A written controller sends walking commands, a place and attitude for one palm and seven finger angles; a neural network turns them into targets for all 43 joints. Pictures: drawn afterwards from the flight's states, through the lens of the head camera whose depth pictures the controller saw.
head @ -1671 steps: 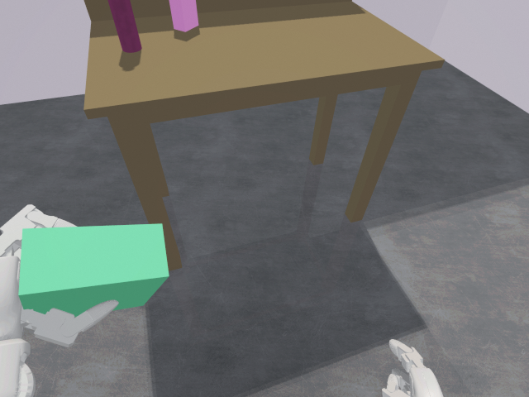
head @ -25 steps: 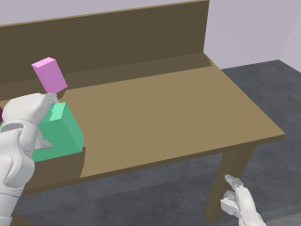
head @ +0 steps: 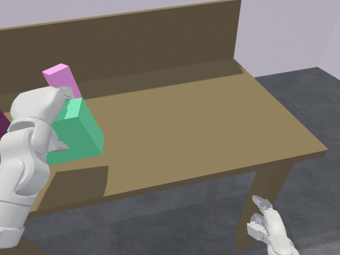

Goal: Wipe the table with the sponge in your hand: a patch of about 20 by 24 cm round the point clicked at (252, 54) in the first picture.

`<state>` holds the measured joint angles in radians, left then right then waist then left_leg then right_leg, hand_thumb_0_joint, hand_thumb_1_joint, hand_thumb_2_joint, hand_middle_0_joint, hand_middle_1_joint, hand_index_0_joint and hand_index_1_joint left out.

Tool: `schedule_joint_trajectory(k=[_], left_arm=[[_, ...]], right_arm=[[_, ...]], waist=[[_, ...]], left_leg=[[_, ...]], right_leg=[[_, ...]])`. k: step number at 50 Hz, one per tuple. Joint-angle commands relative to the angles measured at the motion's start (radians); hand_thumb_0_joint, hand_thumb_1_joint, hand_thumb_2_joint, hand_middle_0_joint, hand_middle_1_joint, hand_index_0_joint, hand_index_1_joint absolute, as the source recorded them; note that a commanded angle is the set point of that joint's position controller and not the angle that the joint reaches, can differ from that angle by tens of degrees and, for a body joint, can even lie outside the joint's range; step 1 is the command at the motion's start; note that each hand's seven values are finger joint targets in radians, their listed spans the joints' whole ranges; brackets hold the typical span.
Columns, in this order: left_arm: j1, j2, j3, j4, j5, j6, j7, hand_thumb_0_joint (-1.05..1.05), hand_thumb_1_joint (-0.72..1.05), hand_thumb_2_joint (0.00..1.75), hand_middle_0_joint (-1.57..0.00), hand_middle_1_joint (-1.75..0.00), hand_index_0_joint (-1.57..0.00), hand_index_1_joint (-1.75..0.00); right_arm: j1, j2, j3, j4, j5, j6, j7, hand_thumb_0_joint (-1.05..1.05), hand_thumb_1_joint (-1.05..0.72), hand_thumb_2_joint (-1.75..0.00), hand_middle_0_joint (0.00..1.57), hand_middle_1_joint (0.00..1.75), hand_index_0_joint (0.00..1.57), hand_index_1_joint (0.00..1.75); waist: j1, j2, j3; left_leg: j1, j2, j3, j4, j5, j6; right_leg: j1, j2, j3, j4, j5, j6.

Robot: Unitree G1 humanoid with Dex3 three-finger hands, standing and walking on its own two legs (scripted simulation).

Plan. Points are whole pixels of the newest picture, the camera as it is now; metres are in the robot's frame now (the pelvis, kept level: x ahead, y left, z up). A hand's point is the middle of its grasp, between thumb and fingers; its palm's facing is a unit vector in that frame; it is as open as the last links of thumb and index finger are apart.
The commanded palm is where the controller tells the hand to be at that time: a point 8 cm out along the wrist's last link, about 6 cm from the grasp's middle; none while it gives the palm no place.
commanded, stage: lift the sponge slowly off the table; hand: left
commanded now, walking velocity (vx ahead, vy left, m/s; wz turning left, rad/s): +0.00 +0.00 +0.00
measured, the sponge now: (67, 139) +0.28 +0.30 +0.16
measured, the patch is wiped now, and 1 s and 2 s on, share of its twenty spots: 0.95 0.95 0.95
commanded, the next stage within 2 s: bring the sponge back beside the body in 0.40 s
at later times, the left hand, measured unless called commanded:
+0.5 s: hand (54, 113) +0.29 +0.30 +0.23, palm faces +0.14 -0.02 -0.99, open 10.4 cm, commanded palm +0.24 +0.30 +0.31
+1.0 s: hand (52, 127) +0.25 +0.29 +0.22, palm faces +0.19 -0.06 -0.98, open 10.4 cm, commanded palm +0.20 +0.28 +0.30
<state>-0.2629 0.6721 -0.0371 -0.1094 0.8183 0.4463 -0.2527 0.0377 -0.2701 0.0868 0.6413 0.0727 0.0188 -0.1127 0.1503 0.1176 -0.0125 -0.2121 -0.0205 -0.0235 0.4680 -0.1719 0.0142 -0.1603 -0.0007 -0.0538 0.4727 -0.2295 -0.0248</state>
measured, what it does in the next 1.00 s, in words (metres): stands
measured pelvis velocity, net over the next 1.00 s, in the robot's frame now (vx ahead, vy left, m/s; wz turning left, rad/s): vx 0.00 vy -0.01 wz -0.01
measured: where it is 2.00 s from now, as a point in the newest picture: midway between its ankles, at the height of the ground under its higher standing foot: outside the picture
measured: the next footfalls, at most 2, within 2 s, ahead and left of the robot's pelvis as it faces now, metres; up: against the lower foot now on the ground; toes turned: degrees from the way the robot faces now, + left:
none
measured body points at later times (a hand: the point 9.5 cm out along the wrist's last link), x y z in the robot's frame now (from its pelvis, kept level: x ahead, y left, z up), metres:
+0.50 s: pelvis +0.00 +0.00 +0.00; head -0.02 -0.05 +0.45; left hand +0.28 +0.30 +0.28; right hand +0.26 -0.20 -0.07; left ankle +0.06 +0.11 -0.74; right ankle +0.02 -0.11 -0.74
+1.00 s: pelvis +0.00 -0.01 +0.00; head -0.03 -0.06 +0.44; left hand +0.24 +0.29 +0.27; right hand +0.26 -0.19 -0.07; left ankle +0.06 +0.11 -0.74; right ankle +0.02 -0.11 -0.74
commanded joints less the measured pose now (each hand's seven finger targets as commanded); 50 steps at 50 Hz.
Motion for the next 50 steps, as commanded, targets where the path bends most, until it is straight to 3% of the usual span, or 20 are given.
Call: schedule_joint_trajectory(k=[1, 4, 8, 9, 17, 19, 21, 24, 25, 28, 29, 33, 34, 37, 39, 42, 44, 47, 49, 50], left_arm=[[-0.424, 0.305, 0.192, -0.185, 0.045, -0.007, 0.052, 0.00, 0.10, 1.30, -1.20, -1.60, -1.20, -1.60], [-0.414, 0.341, 0.233, -0.199, 0.040, 0.007, 0.049, 0.00, 0.10, 1.30, -1.20, -1.60, -1.20, -1.60], [-0.427, 0.331, 0.215, -0.168, 0.028, 0.018, 0.037, 0.00, 0.10, 1.30, -1.20, -1.60, -1.20, -1.60], [-0.417, 0.339, 0.229, -0.175, 0.030, 0.024, 0.033, 0.00, 0.10, 1.30, -1.20, -1.60, -1.20, -1.60], [-0.474, 0.329, 0.181, -0.084, 0.035, 0.021, -0.012, 0.00, 0.10, 1.30, -1.20, -1.60, -1.20, -1.60], [-0.502, 0.332, 0.178, -0.119, 0.043, 0.013, -0.020, 0.00, 0.10, 1.30, -1.20, -1.60, -1.20, -1.60], [-0.516, 0.326, 0.165, -0.141, 0.049, 0.000, -0.023, 0.00, 0.10, 1.30, -1.20, -1.60, -1.20, -1.60], [-0.477, 0.354, 0.204, -0.181, 0.053, -0.002, -0.024, 0.00, 0.10, 1.30, -1.20, -1.60, -1.20, -1.60], [-0.497, 0.346, 0.195, -0.173, 0.053, -0.004, -0.021, 0.00, 0.10, 1.30, -1.20, -1.60, -1.20, -1.60], [-0.438, 0.340, 0.211, -0.207, 0.038, -0.001, -0.016, 0.00, 0.10, 1.30, -1.20, -1.60, -1.20, -1.60], [-0.419, 0.368, 0.247, -0.221, 0.037, 0.006, -0.009, 0.00, 0.10, 1.30, -1.20, -1.60, -1.20, -1.60], [-0.324, 0.364, 0.271, -0.270, 0.012, 0.019, 0.005, 0.00, 0.10, 1.30, -1.20, -1.60, -1.20, -1.60], [-0.295, 0.365, 0.287, -0.296, 0.006, 0.027, 0.009, 0.00, 0.10, 1.30, -1.20, -1.60, -1.20, -1.60], [-0.240, 0.344, 0.278, -0.293, -0.018, 0.037, 0.011, 0.00, 0.10, 1.30, -1.20, -1.60, -1.20, -1.60], [-0.256, 0.321, 0.258, -0.328, -0.018, 0.043, 0.013, 0.00, 0.10, 1.30, -1.20, -1.60, -1.20, -1.60], [-0.252, 0.299, 0.228, -0.293, -0.020, 0.039, 0.017, 0.00, 0.10, 1.30, -1.20, -1.60, -1.20, -1.60], [-0.268, 0.336, 0.253, -0.337, -0.009, 0.037, 0.026, 0.00, 0.10, 1.30, -1.20, -1.60, -1.20, -1.60], [-0.227, 0.338, 0.260, -0.355, -0.009, 0.025, 0.034, 0.00, 0.10, 1.30, -1.20, -1.60, -1.20, -1.60], [-0.207, 0.352, 0.282, -0.434, -0.010, 0.025, 0.042, 0.00, 0.10, 1.30, -1.20, -1.60, -1.20, -1.60], [-0.201, 0.352, 0.285, -0.421, -0.012, 0.024, 0.047, 0.00, 0.10, 1.30, -1.20, -1.60, -1.20, -1.60]], right_arm=[[-0.250, -0.089, -0.032, -0.194, 0.001, -0.073, -0.003, 0.00, -0.90, -0.90, 0.20, 0.30, 0.20, 0.30], [-0.272, -0.093, -0.033, -0.207, 0.004, -0.066, 0.000, 0.00, -0.90, -0.90, 0.20, 0.30, 0.20, 0.30], [-0.249, -0.096, -0.033, -0.199, 0.004, -0.053, 0.000, 0.00, -0.90, -0.90, 0.20, 0.30, 0.20, 0.30], [-0.271, -0.096, -0.032, -0.212, 0.009, -0.059, -0.001, 0.00, -0.90, -0.90, 0.20, 0.30, 0.20, 0.30], [-0.229, -0.105, -0.028, -0.208, 0.003, -0.050, -0.015, 0.00, -0.90, -0.90, 0.20, 0.30, 0.20, 0.30], [-0.251, -0.098, -0.028, -0.216, 0.015, -0.063, -0.014, 0.00, -0.90, -0.90, 0.20, 0.30, 0.20, 0.30], [-0.231, -0.095, -0.027, -0.214, 0.006, -0.065, -0.013, 0.00, -0.90, -0.90, 0.20, 0.30, 0.20, 0.30], [-0.247, -0.097, -0.032, -0.220, 0.006, -0.068, -0.007, 0.00, -0.90, -0.90, 0.20, 0.30, 0.20, 0.30], [-0.225, -0.097, -0.027, -0.220, -0.005, -0.063, -0.008, 0.00, -0.90, -0.90, 0.20, 0.30, 0.20, 0.30], [-0.232, -0.091, -0.032, -0.217, -0.002, -0.058, 0.000, 0.00, -0.90, -0.90, 0.20, 0.30, 0.20, 0.30], [-0.256, -0.095, -0.034, -0.223, 0.003, -0.063, 0.002, 0.00, -0.90, -0.90, 0.20, 0.30, 0.20, 0.30], [-0.244, -0.091, -0.031, -0.228, -0.003, -0.041, 0.009, 0.00, -0.90, -0.90, 0.20, 0.30, 0.20, 0.30], [-0.271, -0.089, -0.031, -0.242, 0.001, -0.048, 0.008, 0.00, -0.90, -0.90, 0.20, 0.30, 0.20, 0.30], [-0.243, -0.094, -0.028, -0.242, -0.003, -0.029, 0.007, 0.00, -0.90, -0.90, 0.20, 0.30, 0.20, 0.30], [-0.280, -0.084, -0.025, -0.251, 0.011, -0.041, 0.004, 0.00, -0.90, -0.90, 0.20, 0.30, 0.20, 0.30], [-0.246, -0.090, -0.026, -0.242, -0.001, -0.039, -0.006, 0.00, -0.90, -0.90, 0.20, 0.30, 0.20, 0.30], [-0.283, -0.087, -0.025, -0.248, 0.010, -0.054, -0.010, 0.00, -0.90, -0.90, 0.20, 0.30, 0.20, 0.30], [-0.256, -0.091, -0.028, -0.240, -0.007, -0.052, -0.010, 0.00, -0.90, -0.90, 0.20, 0.30, 0.20, 0.30], [-0.298, -0.082, -0.028, -0.252, 0.002, -0.065, -0.007, 0.00, -0.90, -0.90, 0.20, 0.30, 0.20, 0.30], [-0.269, -0.084, -0.025, -0.243, -0.009, -0.056, -0.007, 0.00, -0.90, -0.90, 0.20, 0.30, 0.20, 0.30]], waist=[[-0.003, -0.006, -0.233], [0.003, -0.007, -0.230], [0.001, -0.023, -0.234], [0.000, -0.011, -0.233], [-0.017, -0.040, -0.202], [-0.025, -0.022, -0.224], [-0.019, -0.021, -0.246], [-0.010, 0.003, -0.258], [-0.004, -0.032, -0.266], [0.004, -0.025, -0.256], [0.005, -0.007, -0.261], [0.019, -0.037, -0.263], [0.021, -0.040, -0.268], [0.017, -0.055, -0.228], [0.004, -0.027, -0.210], [0.003, -0.044, -0.187], [0.001, -0.038, -0.206], [0.015, -0.027, -0.228], [0.017, 0.015, -0.244], [0.024, -0.006, -0.245]], left_leg=[[0.051, -0.003, -0.053, -0.093, 0.034, -0.001], [0.047, -0.001, -0.057, -0.091, 0.035, -0.001], [0.049, -0.003, -0.040, -0.079, 0.050, -0.001], [0.046, 0.000, -0.048, -0.076, 0.045, -0.002], [0.048, -0.005, -0.037, -0.064, 0.030, 0.004], [0.059, 0.000, -0.048, -0.063, 0.019, 0.002], [0.068, -0.006, -0.041, -0.058, 0.055, 0.004], [0.068, -0.002, -0.053, -0.060, 0.067, 0.005], [0.057, -0.006, -0.047, -0.063, 0.072, 0.007], [0.064, -0.003, -0.039, -0.060, 0.098, 0.004], [0.058, 0.001, -0.048, -0.057, 0.091, 0.002], [0.058, -0.003, -0.027, -0.043, 0.139, 0.001], [0.056, 0.002, -0.039, -0.037, 0.141, 0.001], [0.051, -0.001, -0.022, -0.036, 0.126, 0.002], [0.060, 0.006, -0.037, -0.039, 0.097, -0.001], [0.056, 0.003, -0.025, -0.040, 0.063, 0.000], [0.065, 0.005, -0.044, -0.043, 0.044, -0.001], [0.067, -0.001, -0.032, -0.035, 0.084, 0.001], [0.074, 0.002, -0.047, -0.035, 0.089, -0.002], [0.064, -0.001, -0.038, -0.035, 0.093, 0.000]], right_leg=[[0.030, 0.005, 0.078, -0.086, 0.006, -0.064], [0.039, 0.014, 0.111, -0.089, 0.004, -0.070], [0.022, 0.001, 0.079, -0.091, 0.015, -0.058], [0.028, 0.007, 0.114, -0.090, 0.009, -0.067], [-0.009, -0.009, 0.083, -0.101, -0.008, -0.054], [-0.005, -0.002, 0.115, -0.099, -0.020, -0.060], [0.003, -0.011, 0.086, -0.088, 0.010, -0.056], [0.022, 0.002, 0.110, -0.080, 0.026, -0.065], [0.033, -0.009, 0.085, -0.078, 0.028, -0.060], [0.027, -0.009, 0.082, -0.076, 0.060, -0.057], [0.035, 0.002, 0.120, -0.075, 0.046, -0.066], [0.040, -0.009, 0.086, -0.065, 0.106, -0.053], [0.050, 0.000, 0.131, -0.064, 0.107, -0.063], [0.023, -0.009, 0.085, -0.073, 0.096, -0.046], [-0.004, 0.003, 0.125, -0.082, 0.047, -0.054], [-0.019, -0.013, 0.094, -0.092, 0.018, -0.046], [-0.015, 0.002, 0.143, -0.090, -0.016, -0.055], [0.009, -0.011, 0.101, -0.079, 0.030, -0.052], [0.018, 0.001, 0.149, -0.070, 0.028, -0.064], [0.025, -0.010, 0.111, -0.068, 0.029, -0.057]])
